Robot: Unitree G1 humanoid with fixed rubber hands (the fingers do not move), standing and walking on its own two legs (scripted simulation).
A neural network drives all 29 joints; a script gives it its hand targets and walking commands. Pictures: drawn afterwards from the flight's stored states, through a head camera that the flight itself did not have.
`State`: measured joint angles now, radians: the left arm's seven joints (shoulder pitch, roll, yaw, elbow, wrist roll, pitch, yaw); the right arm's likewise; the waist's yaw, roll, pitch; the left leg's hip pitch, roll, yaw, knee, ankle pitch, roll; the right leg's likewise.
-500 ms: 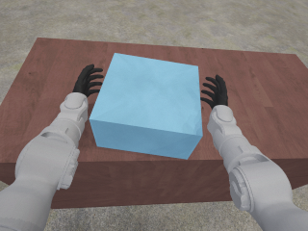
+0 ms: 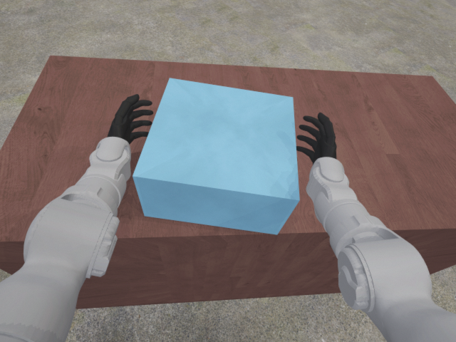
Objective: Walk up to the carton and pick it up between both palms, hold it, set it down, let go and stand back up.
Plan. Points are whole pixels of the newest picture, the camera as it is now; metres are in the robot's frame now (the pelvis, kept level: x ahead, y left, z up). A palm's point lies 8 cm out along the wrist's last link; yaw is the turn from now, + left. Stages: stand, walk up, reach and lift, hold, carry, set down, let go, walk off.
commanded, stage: reach and lift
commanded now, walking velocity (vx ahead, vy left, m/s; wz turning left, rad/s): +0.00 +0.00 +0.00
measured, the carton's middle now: (221, 154) +0.50 -0.01 +0.00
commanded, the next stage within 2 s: none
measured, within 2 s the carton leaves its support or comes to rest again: leaves its support in 1.26 s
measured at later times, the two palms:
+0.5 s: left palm (120, 139) +0.47 +0.18 +0.07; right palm (321, 157) +0.43 -0.19 +0.08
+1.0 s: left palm (123, 147) +0.46 +0.17 +0.07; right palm (326, 169) +0.41 -0.19 +0.08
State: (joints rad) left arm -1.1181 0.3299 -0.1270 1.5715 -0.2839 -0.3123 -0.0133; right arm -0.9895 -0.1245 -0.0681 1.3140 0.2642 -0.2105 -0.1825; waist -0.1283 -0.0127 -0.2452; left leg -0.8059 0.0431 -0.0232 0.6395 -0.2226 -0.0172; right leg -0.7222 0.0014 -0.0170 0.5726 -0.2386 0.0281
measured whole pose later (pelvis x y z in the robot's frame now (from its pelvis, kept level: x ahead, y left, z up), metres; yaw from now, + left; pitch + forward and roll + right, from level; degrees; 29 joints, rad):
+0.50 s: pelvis +0.00 +0.00 +0.01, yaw +0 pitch +19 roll -2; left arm -1.10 0.31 0.08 1.57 -0.11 -0.36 -0.03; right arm -0.93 -0.08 -0.31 1.24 0.02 -0.25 -0.18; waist -0.12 -0.04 -0.18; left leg -0.70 0.03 -0.01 0.57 -0.20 -0.01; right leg -0.62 -0.01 -0.01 0.50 -0.22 0.03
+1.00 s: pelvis +0.02 +0.00 +0.03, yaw +0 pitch +12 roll -1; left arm -0.91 0.21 0.32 1.40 0.11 -0.37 -0.04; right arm -0.70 0.04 -0.55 0.98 -0.29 -0.31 -0.11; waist -0.06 -0.03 -0.07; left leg -0.42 0.03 0.01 0.38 -0.16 -0.02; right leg -0.34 -0.01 0.01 0.30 -0.16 0.03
